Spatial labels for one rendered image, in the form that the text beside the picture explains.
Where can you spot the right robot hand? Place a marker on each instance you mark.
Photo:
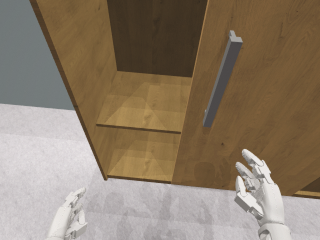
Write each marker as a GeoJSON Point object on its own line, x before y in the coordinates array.
{"type": "Point", "coordinates": [264, 192]}

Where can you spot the left robot hand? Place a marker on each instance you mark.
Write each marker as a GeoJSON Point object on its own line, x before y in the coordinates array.
{"type": "Point", "coordinates": [60, 225]}

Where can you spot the wardrobe door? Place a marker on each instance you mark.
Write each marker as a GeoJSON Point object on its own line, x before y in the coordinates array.
{"type": "Point", "coordinates": [271, 103]}
{"type": "Point", "coordinates": [313, 186]}

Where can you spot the right robot forearm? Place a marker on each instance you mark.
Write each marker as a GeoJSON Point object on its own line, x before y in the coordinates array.
{"type": "Point", "coordinates": [274, 231]}

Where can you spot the handle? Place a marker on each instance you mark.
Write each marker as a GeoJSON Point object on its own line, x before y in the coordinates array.
{"type": "Point", "coordinates": [227, 64]}

